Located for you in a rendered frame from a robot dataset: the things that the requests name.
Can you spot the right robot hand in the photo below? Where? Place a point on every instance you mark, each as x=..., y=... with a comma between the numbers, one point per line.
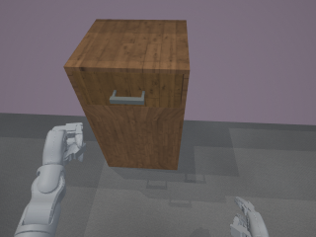
x=252, y=225

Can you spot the left robot forearm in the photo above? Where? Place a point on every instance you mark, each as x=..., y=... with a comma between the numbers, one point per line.
x=40, y=217

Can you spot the cabinet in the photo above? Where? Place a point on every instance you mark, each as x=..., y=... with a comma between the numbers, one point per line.
x=129, y=136

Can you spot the left robot hand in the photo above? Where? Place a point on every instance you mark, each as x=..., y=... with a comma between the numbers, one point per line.
x=56, y=144

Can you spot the drawer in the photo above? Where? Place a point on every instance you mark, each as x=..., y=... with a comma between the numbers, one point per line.
x=162, y=90

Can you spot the handle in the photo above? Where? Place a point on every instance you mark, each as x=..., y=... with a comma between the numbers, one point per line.
x=127, y=100

